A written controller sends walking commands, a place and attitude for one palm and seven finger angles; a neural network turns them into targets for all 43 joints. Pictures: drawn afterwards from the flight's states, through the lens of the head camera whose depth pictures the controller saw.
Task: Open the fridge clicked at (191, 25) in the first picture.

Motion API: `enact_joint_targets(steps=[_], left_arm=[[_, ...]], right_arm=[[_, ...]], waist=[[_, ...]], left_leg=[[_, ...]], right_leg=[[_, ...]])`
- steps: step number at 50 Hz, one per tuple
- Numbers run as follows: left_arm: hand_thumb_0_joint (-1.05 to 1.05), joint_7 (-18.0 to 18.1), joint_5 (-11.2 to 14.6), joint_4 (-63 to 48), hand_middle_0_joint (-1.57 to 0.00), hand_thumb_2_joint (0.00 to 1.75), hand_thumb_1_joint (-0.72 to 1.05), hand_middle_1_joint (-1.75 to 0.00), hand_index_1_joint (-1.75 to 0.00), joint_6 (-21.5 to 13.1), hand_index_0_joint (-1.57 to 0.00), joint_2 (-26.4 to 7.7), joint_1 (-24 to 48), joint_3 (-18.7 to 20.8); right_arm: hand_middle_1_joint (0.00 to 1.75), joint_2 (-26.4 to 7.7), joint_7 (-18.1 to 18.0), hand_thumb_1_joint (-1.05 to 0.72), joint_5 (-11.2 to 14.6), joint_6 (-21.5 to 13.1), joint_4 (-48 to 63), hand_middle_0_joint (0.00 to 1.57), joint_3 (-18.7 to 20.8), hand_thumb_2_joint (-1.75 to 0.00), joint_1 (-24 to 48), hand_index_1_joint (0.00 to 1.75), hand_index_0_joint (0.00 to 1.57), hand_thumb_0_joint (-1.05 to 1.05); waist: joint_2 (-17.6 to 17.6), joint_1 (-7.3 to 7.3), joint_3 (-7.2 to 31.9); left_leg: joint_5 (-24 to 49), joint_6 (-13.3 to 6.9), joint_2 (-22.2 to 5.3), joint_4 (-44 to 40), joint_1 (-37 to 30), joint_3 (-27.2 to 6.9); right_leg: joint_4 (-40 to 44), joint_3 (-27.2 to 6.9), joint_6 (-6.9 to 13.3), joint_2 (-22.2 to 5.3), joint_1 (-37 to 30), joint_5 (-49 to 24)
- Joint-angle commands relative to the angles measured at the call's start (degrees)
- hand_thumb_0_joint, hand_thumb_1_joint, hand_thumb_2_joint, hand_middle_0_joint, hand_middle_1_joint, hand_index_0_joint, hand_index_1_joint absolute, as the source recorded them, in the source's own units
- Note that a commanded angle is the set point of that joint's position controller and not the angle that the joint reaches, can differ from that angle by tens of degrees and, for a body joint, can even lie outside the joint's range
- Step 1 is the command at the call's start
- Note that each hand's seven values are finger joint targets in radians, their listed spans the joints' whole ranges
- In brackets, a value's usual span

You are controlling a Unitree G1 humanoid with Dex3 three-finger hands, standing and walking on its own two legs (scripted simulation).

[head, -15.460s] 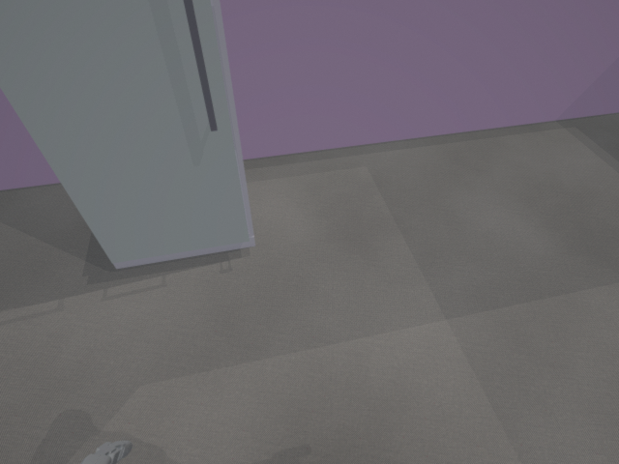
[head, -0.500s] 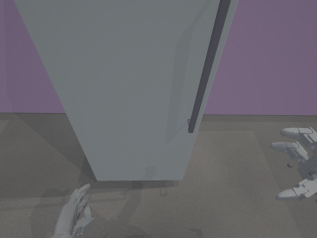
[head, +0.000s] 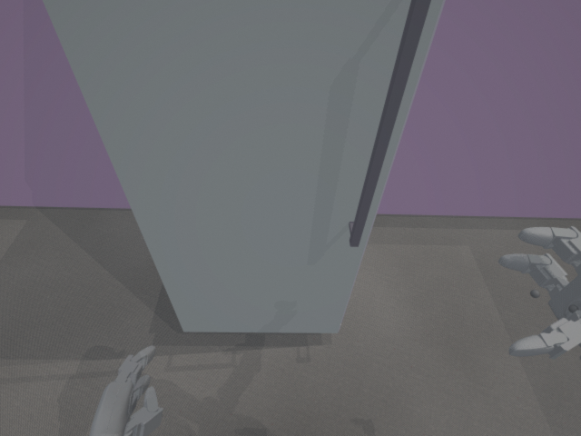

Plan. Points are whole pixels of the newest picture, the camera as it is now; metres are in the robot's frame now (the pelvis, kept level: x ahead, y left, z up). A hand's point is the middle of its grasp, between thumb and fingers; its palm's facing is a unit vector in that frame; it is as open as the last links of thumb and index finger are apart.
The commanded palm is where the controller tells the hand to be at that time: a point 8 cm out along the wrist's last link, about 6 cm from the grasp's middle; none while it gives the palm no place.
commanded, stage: raise the hand to about handle height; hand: right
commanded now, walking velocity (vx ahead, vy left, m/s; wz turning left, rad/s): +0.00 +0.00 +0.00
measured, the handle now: (376, 145) +0.54 -0.12 +0.13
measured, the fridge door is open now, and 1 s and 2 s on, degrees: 0 0 0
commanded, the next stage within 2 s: move the hooked fingers beside the handle in 0.10 s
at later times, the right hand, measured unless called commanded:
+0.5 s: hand (508, 272) +0.30 -0.25 +0.12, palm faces -0.01 +1.00 -0.02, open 14.0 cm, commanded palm +0.28 -0.30 +0.12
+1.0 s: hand (470, 229) +0.38 -0.23 +0.11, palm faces -0.02 +1.00 +0.00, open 14.0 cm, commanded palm +0.36 -0.29 +0.12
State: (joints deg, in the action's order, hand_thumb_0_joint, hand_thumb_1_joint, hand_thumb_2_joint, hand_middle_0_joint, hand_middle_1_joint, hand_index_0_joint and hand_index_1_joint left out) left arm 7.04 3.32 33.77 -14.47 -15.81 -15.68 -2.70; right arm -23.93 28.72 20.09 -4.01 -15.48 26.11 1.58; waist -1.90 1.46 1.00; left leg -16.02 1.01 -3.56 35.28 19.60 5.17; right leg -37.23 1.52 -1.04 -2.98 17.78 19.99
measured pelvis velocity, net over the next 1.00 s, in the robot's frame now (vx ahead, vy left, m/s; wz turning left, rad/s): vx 0.00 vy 0.00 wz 0.01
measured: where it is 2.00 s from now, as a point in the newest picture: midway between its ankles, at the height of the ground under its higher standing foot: outside the picture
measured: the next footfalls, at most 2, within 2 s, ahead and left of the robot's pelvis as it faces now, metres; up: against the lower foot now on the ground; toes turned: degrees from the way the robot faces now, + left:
none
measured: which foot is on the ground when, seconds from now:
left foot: down 0.00-1.00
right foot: down 0.00-1.00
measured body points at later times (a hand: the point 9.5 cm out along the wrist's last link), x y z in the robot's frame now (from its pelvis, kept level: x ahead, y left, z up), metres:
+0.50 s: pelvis -0.01 +0.00 +0.00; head +0.00 +0.01 +0.45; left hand +0.16 +0.24 -0.07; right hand +0.30 -0.31 +0.12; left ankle +0.03 +0.13 -0.72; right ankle +0.00 -0.13 -0.72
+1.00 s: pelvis +0.00 +0.00 +0.00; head +0.03 +0.01 +0.44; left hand +0.12 +0.27 -0.10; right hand +0.37 -0.29 +0.11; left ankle +0.03 +0.13 -0.72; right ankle +0.00 -0.13 -0.72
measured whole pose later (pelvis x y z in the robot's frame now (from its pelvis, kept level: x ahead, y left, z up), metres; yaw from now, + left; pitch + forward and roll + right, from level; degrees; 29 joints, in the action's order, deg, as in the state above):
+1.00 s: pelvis +0.00 +0.00 +0.00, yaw +1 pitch +5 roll +0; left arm 6.5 3.1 35.4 -8.7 -16.3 -17.5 -2.2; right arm -25.1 24.7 15.0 -7.3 -38.9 22.4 24.9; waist -1.1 -1.8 1.4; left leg -16.3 0.7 -3.4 37.6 25.9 4.4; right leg -38.7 2.0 -1.2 -3.2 23.3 20.1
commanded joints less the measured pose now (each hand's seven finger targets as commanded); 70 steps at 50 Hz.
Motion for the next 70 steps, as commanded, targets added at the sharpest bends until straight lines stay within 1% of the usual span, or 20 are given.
enact_joint_targets(steps=[1, 10, 14, 18, 21, 22, 26, 32, 34, 37, 39, 45, 47, 51, 53, 54, 57, 66, 68, 70], left_arm=[[0.0, 0.6, 0.33, -8.87, -0.2, 0.9, 0.9, -0.3, -0.3, -3.4, -0.2, -7.37, 4.91, 2.71], [0.0, 0.31, 0.36, -8.87, -0.2, 0.9, 0.9, -0.3, -0.3, -3.39, -0.2, -7.34, 5.18, 2.59], [0.0, 0.78, 0.43, -8.23, -0.2, 0.9, 0.9, -0.3, -0.3, -3.07, -0.2, -7.29, 4.97, 2.41], [0.0, 1.14, 0.29, -8.12, -0.2, 0.9, 0.9, -0.3, -0.3, -3.06, -0.2, -7.26, 4.66, 2.47], [0.0, 1.24, 0.4, -7.52, -0.2, 0.9, 0.9, -0.3, -0.3, -2.69, -0.2, -7.21, 4.49, 2.36], [0.0, 1.15, 0.17, -7.39, -0.2, 0.9, 0.9, -0.3, -0.3, -2.51, -0.2, -7.42, 4.15, 2.39], [0.0, 0.91, 0.28, -7.78, -0.2, 0.9, 0.9, -0.3, -0.3, -1.86, -0.2, -7.32, 4.3, 2.42], [0.0, 0.6, 0.19, -7.18, -0.2, 0.9, 0.9, -0.3, -0.3, -0.56, -0.2, -7.86, 2.8, 2.69], [0.0, 0.49, 0.13, -7.38, -0.2, 0.9, 0.9, -0.3, -0.3, -0.38, -0.2, -7.63, 2.67, 2.78], [0.0, 0.32, 0.02, -7.08, -0.2, 0.9, 0.9, -0.3, -0.3, 0.24, -0.2, -7.86, 1.5, 3.09], [0.0, 0.39, 0.19, -6.34, -0.2, 0.9, 0.9, -0.3, -0.3, 0.76, -0.2, -8.09, 0.99, 3.19], [0.0, 0.03, 0.0, -5.74, -0.2, 0.9, 0.9, -0.3, -0.3, 2.43, -0.2, -8.34, -0.36, 3.46], [0.0, -0.15, -0.18, -5.89, -0.2, 0.9, 0.9, -0.3, -0.3, 3.06, -0.2, -8.62, -0.97, 3.48], [0.0, -0.2, -0.08, -5.27, -0.2, 0.9, 0.9, -0.3, -0.3, 4.1, -0.2, -8.76, -2.08, 3.72], [0.0, -0.4, -0.14, -5.37, -0.2, 0.9, 0.9, -0.3, -0.3, 4.49, -0.2, -8.76, -2.62, 3.93], [0.0, -0.51, -0.17, -5.57, -0.2, 0.9, 0.9, -0.3, -0.3, 4.68, -0.2, -8.5, -2.61, 3.85], [0.0, -0.67, -0.16, -5.03, -0.2, 0.9, 0.9, -0.3, -0.3, 5.33, -0.2, -8.72, -3.64, 4.0], [0.0, -1.46, -0.41, -4.56, -0.2, 0.9, 0.9, -0.3, -0.3, 7.32, -0.2, -8.63, -5.13, 4.13], [0.0, -1.51, -0.56, -4.06, -0.2, 0.9, 0.9, -0.3, -0.3, 7.73, -0.2, -8.95, -5.92, 4.17], [0.0, -1.57, -0.51, -3.68, -0.2, 0.9, 0.9, -0.3, -0.3, 8.14, -0.2, -8.76, -6.01, 3.96]], right_arm=[[1.2, -15.96, 0.32, 0.5, 1.55, -3.29, 11.0, 0.3, 5.54, -0.3, 14.59, 1.2, 0.3, 0.0], [1.2, -15.44, 1.01, 0.5, 1.88, -3.32, 10.12, 0.3, 5.22, -0.3, 14.28, 1.2, 0.3, 0.0], [1.2, -13.71, 0.57, 0.5, 1.42, -3.55, 9.32, 0.3, 1.95, -0.3, 21.45, 1.2, 0.3, 0.0], [1.2, -13.75, -0.46, 0.5, 0.19, -4.25, 9.18, 0.3, 0.76, -0.3, 24.99, 1.2, 0.3, 0.0], [1.2, -13.13, -1.35, 0.5, -0.4, -3.93, 6.02, 0.3, 0.11, -0.3, 25.99, 1.2, 0.3, 0.0], [1.2, -14.3, -1.64, 0.5, -0.22, -3.98, 5.13, 0.3, 1.2, -0.3, 26.1, 1.2, 0.3, 0.0], [1.2, -14.87, -2.72, 0.5, -1.26, -3.98, 3.05, 0.3, 1.57, -0.3, 28.14, 1.2, 0.3, 0.0], [1.2, -15.77, -3.33, 0.5, -1.82, -4.42, -2.0, 0.3, 1.48, -0.3, 31.77, 1.2, 0.3, 0.0], [1.2, -14.56, -3.38, 0.5, -2.33, -4.96, -1.0, 0.3, -0.26, -0.3, 35.59, 1.2, 0.3, 0.0], [1.2, -14.75, -3.7, 0.5, -2.27, -5.72, -2.68, 0.3, 0.14, -0.3, 34.86, 1.2, 0.3, 0.0], [1.2, -14.51, -3.65, 0.5, -2.5, -5.54, -5.62, 0.3, -0.59, -0.3, 38.15, 1.2, 0.3, 0.0], [1.2, -17.11, -4.31, 0.5, -3.63, -6.8, -9.33, 0.3, 0.64, -0.3, 42.88, 1.2, 0.3, 0.0], [1.2, -18.04, -4.24, 0.5, -3.64, -7.25, -11.63, 0.3, 1.29, -0.3, 42.72, 1.2, 0.3, 0.0], [1.2, -18.36, -3.7, 0.5, -4.54, -8.42, -14.73, 0.3, 0.07, -0.3, 48.62, 1.2, 0.3, 0.0], [1.2, -19.64, -3.51, 0.5, -4.36, -9.17, -15.24, 0.3, 1.28, -0.3, 49.2, 1.2, 0.3, 0.0], [1.2, -17.7, -3.31, 0.5, -4.47, -9.44, -14.45, 0.3, -0.53, -0.3, 49.4, 1.2, 0.3, 0.0], [1.2, -16.68, -3.71, 0.5, -4.1, -9.44, -17.18, 0.3, -1.34, -0.3, 50.84, 1.2, 0.3, 0.0], [1.2, -15.98, -6.81, 0.5, -6.48, -10.63, -19.63, 0.3, -2.81, -0.3, 57.47, 1.2, 0.3, 0.0], [1.2, -17.41, -7.41, 0.5, -6.58, -11.16, -21.79, 0.3, -1.69, -0.3, 59.53, 1.2, 0.3, 0.0], [1.2, -16.27, -7.72, 0.5, -7.4, -11.54, -23.52, 0.3, -3.39, -0.3, 62.21, 1.2, 0.3, 0.0]], waist=[[-2.16, -0.2, 9.73], [-2.38, -0.08, 9.97], [-1.94, -1.61, 8.55], [-2.86, -1.33, 11.58], [-3.44, -1.5, 10.05], [-1.0, -1.16, 10.35], [-2.59, -0.89, 11.73], [0.32, -1.37, 11.9], [-2.73, -1.91, 14.11], [0.75, -1.72, 15.37], [0.96, -2.74, 14.48], [-0.93, -2.81, 15.98], [2.28, -2.65, 16.32], [-0.78, -3.83, 17.61], [-1.18, -3.27, 19.48], [-2.89, -3.34, 20.67], [0.17, -3.94, 18.93], [-1.89, -4.75, 20.43], [0.87, -5.21, 20.95], [-1.85, -5.83, 20.16]], left_leg=[[6.94, -1.59, 3.27, -5.15, -5.47, -1.35], [7.99, -1.69, 3.4, -4.97, -5.63, -1.44], [5.11, -1.52, 3.45, -5.48, -3.27, -1.63], [5.92, -1.83, 3.32, -4.72, -4.36, -1.43], [5.33, -1.83, 3.18, -4.85, -3.24, -1.24], [5.61, -1.91, 3.21, -4.98, -4.23, -1.42], [6.93, -1.98, 2.9, -4.16, -4.24, -1.25], [7.63, -1.8, 2.9, -4.02, -4.54, -1.93], [8.72, -1.87, 2.77, -3.56, -4.33, -2.23], [10.92, -1.88, 3.07, -3.05, -5.45, -2.04], [10.4, -1.61, 2.93, -3.16, -4.25, -2.39], [11.58, -1.8, 2.89, -2.33, -4.42, -2.79], [12.0, -1.73, 2.94, -1.96, -5.68, -3.0], [12.37, -1.76, 3.02, -1.46, -3.84, -3.26], [14.73, -1.9, 3.13, -0.89, -5.27, -3.51], [15.66, -2.04, 3.13, -0.53, -5.06, -3.29], [15.29, -2.11, 3.46, -0.57, -3.66, -2.64], [14.76, -2.15, 3.59, 0.3, -0.84, -2.35], [14.49, -1.92, 3.73, 0.37, -1.1, -2.47], [13.09, -2.01, 3.62, 0.51, 0.54, -2.43]], right_leg=[[7.11, -1.55, 1.79, 3.06, -0.84, -9.6], [6.82, -1.43, 1.77, 3.15, -0.77, -10.33], [6.86, -1.56, 1.8, 3.05, -0.69, -7.58], [6.98, -1.98, 1.77, 3.05, -2.04, -8.78], [7.2, -1.84, 1.54, 3.03, -1.19, -7.93], [6.97, -1.86, 1.64, 2.91, -0.65, -8.36], [7.17, -1.76, 1.44, 3.02, -0.31, -9.48], [6.37, -0.99, 1.62, 2.79, 1.54, -9.41], [6.06, -0.88, 1.69, 3.01, 0.36, -9.94], [5.44, -0.89, 1.85, 2.83, 0.66, -11.82], [5.22, -0.6, 1.89, 2.88, 1.65, -10.4], [4.52, -0.47, 1.86, 3.05, 2.73, -11.08], [4.05, -0.32, 2.06, 2.93, 4.2, -11.28], [3.28, -0.23, 2.05, 3.13, 4.05, -11.12], [2.75, -0.19, 2.07, 3.04, 3.86, -12.92], [2.67, -0.12, 1.98, 3.18, 2.93, -13.87], [2.44, -0.55, 2.02, 2.87, 3.73, -13.83], [2.09, -0.86, 1.79, 2.73, 3.16, -14.37], [1.79, -0.95, 2.02, 2.53, 4.23, -13.72], [1.84, -0.92, 1.84, 2.68, 4.47, -12.47]])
